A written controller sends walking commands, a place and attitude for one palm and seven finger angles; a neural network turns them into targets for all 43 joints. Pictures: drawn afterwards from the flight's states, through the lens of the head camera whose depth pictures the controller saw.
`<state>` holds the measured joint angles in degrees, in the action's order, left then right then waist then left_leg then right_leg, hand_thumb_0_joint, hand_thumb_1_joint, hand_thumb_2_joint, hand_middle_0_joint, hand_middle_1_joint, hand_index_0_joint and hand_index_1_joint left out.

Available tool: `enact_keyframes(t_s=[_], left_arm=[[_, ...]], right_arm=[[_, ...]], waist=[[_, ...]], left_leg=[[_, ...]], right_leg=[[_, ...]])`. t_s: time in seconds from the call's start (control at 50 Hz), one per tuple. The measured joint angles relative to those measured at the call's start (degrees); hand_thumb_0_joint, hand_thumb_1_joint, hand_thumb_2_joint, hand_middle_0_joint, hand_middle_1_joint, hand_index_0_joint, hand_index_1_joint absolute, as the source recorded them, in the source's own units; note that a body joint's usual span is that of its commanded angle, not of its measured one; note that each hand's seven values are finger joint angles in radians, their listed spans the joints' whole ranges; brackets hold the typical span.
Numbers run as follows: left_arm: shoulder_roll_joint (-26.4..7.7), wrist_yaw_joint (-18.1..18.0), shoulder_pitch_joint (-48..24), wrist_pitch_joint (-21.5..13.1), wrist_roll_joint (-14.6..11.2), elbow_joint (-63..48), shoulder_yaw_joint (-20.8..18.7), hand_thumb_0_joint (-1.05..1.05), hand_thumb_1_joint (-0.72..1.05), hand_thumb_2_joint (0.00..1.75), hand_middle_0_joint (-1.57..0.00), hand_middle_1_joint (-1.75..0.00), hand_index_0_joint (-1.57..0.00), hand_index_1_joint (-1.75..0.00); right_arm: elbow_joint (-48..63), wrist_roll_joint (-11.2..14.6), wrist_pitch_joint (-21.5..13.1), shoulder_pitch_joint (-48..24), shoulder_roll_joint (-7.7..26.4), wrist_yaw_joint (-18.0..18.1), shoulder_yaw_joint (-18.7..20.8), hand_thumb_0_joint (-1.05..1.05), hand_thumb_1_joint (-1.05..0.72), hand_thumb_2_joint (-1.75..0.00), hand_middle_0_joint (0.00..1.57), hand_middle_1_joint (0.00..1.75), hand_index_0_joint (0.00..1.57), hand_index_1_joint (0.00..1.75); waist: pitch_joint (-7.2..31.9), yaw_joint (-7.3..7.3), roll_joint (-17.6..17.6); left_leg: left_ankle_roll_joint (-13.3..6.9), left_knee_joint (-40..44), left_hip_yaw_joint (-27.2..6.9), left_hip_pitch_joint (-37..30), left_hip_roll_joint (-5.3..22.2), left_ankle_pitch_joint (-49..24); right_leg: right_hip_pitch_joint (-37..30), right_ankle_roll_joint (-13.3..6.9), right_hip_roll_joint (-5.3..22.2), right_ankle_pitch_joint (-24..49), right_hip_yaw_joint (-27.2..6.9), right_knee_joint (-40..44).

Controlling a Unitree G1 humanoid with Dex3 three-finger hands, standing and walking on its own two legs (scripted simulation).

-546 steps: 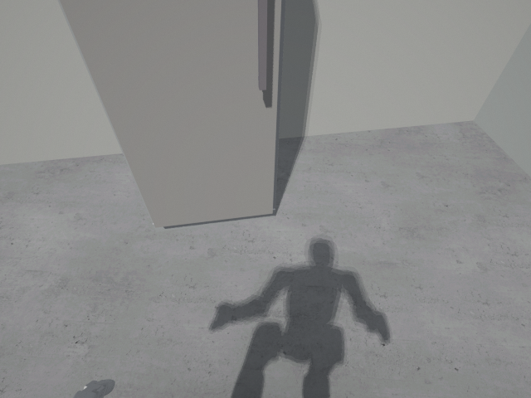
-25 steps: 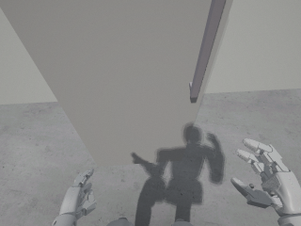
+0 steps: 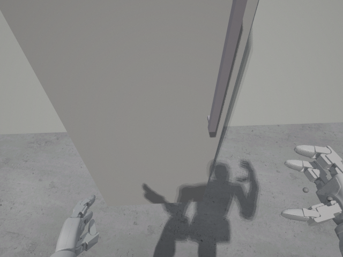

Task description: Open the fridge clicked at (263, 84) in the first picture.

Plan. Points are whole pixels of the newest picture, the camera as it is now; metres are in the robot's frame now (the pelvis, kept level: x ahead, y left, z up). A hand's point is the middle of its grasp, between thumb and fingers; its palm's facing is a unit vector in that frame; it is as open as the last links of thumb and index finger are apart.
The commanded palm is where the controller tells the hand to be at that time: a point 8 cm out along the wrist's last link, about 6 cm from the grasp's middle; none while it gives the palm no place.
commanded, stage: raise the hand to about handle height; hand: right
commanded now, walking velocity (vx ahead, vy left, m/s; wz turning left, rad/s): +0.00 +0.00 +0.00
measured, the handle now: (221, 72) +0.51 -0.11 +0.19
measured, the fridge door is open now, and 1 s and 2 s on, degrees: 0 0 0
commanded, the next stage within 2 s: move the hooked fingers beside the handle in 0.94 s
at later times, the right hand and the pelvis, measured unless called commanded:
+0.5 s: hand (336, 149) +0.28 -0.28 +0.18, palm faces +0.03 +0.99 -0.10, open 14.0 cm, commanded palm +0.24 -0.32 +0.18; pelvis +0.00 +0.00 +0.01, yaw +0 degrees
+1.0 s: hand (323, 151) +0.28 -0.26 +0.18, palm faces +0.03 +1.00 -0.08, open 14.0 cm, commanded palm +0.24 -0.30 +0.18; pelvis +0.00 +0.02 +0.01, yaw +0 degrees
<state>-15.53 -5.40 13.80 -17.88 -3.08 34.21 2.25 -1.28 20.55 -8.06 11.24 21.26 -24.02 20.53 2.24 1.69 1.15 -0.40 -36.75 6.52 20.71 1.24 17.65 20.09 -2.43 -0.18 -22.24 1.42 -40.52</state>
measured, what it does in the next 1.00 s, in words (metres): stands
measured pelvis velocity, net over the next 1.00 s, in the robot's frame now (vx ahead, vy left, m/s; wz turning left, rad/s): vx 0.00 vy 0.02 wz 0.00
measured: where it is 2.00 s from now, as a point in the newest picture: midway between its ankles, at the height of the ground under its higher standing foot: outside the picture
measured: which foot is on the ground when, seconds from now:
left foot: down 0.00-1.00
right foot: down 0.00-1.00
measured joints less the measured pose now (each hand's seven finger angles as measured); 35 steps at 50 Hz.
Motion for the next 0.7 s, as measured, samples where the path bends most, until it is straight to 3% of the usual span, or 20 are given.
enact_keyframes(t_s=[0.16, 0.36, 0.54, 0.7], left_arm=[[1.21, 0.01, -1.18, 0.78, -0.05, -0.86, 2.05, 0.01, 0.90, 0.90, -0.20, -0.30, -0.21, -0.30], [1.47, -0.44, -0.18, 2.52, -0.38, 0.42, 3.38, 0.01, 0.90, 0.90, -0.20, -0.30, -0.21, -0.30], [0.25, -0.24, 0.72, 3.78, -0.93, 0.86, 2.88, 0.01, 0.90, 0.90, -0.20, -0.30, -0.21, -0.30], [-0.67, 0.12, 0.46, 3.95, -0.87, 0.23, 1.57, 0.01, 0.90, 0.90, -0.20, -0.30, -0.21, -0.30]], right_arm=[[-2.57, -0.11, 6.11, -6.10, 2.28, -2.00, 2.30, 0.00, 0.42, -0.33, 0.29, 1.15, 0.30, 1.15], [-6.08, -0.87, 10.24, -13.25, 5.11, -3.70, 4.72, -0.01, 0.49, -0.30, 0.30, 1.19, 0.30, 1.20], [-10.65, -0.33, 12.95, -18.02, 8.12, -5.75, 7.06, -0.01, 0.50, -0.30, 0.30, 1.20, 0.31, 1.20], [-8.64, -0.03, 13.18, -15.29, 6.35, -5.53, 7.11, -0.01, 0.50, -0.30, 0.30, 1.20, 0.30, 1.20]], waist=[[-0.61, 0.94, 0.59], [-1.60, 1.34, 1.18], [-1.49, 0.52, 1.47], [-1.25, 0.06, 1.46]], left_leg=[[0.22, 3.83, -0.10, -3.81, 0.11, -1.76], [0.14, 7.16, 0.00, -6.62, 0.23, -3.34], [-0.23, 8.68, -0.16, -7.25, -0.05, -4.05], [-0.58, 8.16, -0.57, -6.70, -0.51, -3.71]], right_leg=[[-3.80, -0.19, -0.37, 1.79, 0.09, 3.88], [-6.74, -0.11, -0.71, 3.72, -0.03, 7.66], [-7.75, 0.26, -0.53, 4.73, 0.11, 9.79], [-7.60, 0.62, -0.07, 4.47, 0.50, 9.68]])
